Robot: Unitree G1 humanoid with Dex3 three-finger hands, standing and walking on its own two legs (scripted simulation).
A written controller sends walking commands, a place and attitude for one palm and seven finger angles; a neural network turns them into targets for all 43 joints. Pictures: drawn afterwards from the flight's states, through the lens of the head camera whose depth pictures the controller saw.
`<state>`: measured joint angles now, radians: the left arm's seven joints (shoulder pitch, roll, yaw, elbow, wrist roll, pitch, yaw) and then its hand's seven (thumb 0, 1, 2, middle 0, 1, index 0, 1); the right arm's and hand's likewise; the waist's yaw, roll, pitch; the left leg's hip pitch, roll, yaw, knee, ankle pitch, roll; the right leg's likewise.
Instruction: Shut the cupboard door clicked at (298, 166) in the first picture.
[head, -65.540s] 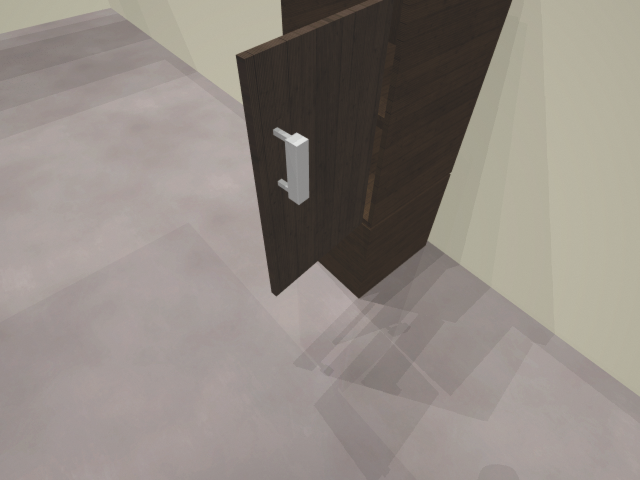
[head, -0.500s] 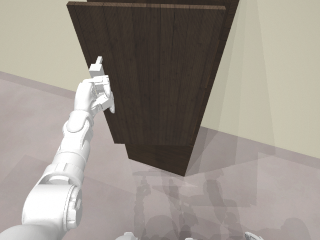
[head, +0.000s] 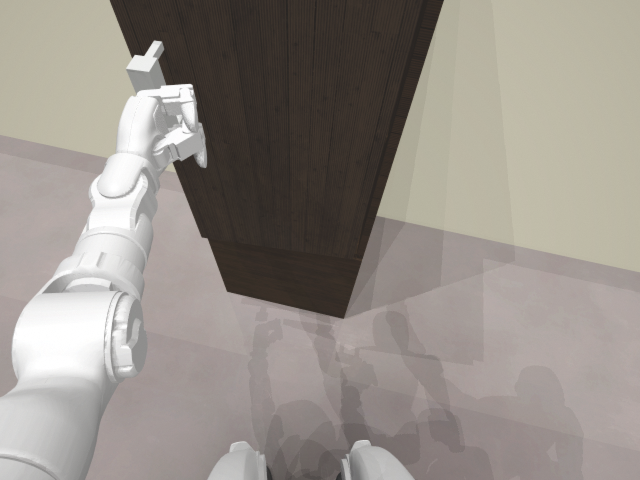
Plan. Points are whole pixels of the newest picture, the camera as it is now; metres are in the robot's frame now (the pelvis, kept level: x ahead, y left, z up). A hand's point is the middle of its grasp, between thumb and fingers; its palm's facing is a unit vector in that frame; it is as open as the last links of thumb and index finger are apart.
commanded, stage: push the door shut along its arc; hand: left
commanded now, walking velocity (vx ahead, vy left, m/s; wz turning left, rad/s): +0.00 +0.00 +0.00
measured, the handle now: (164, 97) +0.59 +0.15 +0.11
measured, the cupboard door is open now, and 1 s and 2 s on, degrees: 5 0 0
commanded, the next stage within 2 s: pull the fist back off the door in 0.86 s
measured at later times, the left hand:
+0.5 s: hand (231, 111) +0.55 +0.06 +0.12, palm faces -0.31 -0.95 -0.01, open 3.1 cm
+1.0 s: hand (242, 97) +0.57 +0.05 +0.13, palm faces -0.36 -0.93 +0.00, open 2.8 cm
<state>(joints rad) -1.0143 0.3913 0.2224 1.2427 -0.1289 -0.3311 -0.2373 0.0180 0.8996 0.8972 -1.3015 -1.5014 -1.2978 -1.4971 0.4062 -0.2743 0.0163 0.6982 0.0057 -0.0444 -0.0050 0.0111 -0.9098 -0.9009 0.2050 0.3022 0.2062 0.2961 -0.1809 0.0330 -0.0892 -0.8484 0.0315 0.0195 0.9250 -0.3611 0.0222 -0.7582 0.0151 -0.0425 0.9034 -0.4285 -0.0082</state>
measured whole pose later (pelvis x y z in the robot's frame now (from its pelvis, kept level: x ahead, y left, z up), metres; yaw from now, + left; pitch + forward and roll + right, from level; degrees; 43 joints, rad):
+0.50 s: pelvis -0.01 +0.00 -0.02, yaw +0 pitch +21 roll -3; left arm -1.28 0.45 0.18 1.36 -0.07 -0.24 -0.28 0.02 0.90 0.90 -1.30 -1.50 -1.30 -1.50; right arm 0.40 -0.27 0.03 0.70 -0.02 -0.06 0.00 0.01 -0.91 -0.90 0.21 0.30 0.21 0.30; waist -0.25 0.05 -0.09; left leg -1.02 0.04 -0.01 1.03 -0.38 0.02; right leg -0.91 0.02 -0.07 0.98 -0.45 -0.01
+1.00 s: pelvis -0.02 +0.01 -0.04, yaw -1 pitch +26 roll -5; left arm -1.49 0.52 0.17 1.42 -0.03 -0.16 -0.30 -0.02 0.78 0.94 -1.30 -1.50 -1.33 -1.50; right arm 0.46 -0.27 0.04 0.74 -0.04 -0.09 0.00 0.01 -0.91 -0.90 0.21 0.30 0.21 0.30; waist -0.30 0.06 -0.09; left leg -1.19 0.04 -0.03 1.12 -0.39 0.03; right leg -1.07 0.03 -0.09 1.07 -0.45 -0.01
